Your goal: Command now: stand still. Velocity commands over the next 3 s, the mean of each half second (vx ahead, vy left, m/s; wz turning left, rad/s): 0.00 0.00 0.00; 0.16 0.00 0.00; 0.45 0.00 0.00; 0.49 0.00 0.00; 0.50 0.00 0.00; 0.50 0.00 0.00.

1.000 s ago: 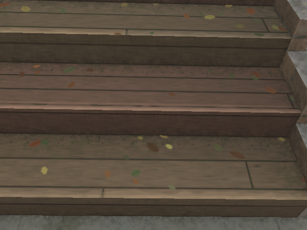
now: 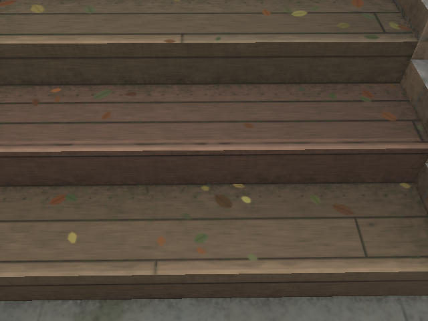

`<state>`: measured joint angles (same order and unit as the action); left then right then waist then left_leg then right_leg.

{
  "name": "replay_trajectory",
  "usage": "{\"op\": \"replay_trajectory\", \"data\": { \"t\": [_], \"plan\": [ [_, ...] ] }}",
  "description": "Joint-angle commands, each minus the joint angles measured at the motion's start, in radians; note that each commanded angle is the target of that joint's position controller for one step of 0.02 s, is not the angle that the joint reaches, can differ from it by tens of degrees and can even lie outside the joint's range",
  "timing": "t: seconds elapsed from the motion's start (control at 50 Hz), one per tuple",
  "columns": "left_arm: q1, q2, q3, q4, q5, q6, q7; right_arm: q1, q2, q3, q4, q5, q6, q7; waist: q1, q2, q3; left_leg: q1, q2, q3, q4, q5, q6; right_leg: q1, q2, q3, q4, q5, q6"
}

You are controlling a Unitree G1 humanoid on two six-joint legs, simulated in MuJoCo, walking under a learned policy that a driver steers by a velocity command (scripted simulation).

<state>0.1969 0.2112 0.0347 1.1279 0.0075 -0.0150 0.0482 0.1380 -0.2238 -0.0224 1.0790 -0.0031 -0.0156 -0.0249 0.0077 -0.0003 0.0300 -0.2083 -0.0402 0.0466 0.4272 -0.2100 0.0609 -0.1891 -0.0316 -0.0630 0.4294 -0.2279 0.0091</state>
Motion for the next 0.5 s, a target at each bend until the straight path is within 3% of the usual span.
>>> {"op": "replay_trajectory", "data": {
  "t": [0.02, 0.5],
  "plan": [
    [0.029, 0.101, 0.015, -0.021, 0.0, -0.007, 0.003, -0.003, -0.111, -0.017, -0.035, 0.0, -0.008, -0.002, -0.001, 0.002, -0.022, -0.005, 0.1, -0.106, -0.098, 0.067, 0.028, -0.004, -0.04, 0.045, -0.06, 0.061, -0.024],
    [0.052, 0.097, 0.019, -0.021, -0.002, -0.008, 0.007, 0.018, -0.111, -0.015, -0.04, 0.002, -0.009, -0.001, -0.001, 0.0, -0.024, 0.008, 0.098, -0.11, -0.091, 0.113, 0.035, -0.004, -0.041, 0.046, -0.052, 0.079, -0.018]
  ]
}}
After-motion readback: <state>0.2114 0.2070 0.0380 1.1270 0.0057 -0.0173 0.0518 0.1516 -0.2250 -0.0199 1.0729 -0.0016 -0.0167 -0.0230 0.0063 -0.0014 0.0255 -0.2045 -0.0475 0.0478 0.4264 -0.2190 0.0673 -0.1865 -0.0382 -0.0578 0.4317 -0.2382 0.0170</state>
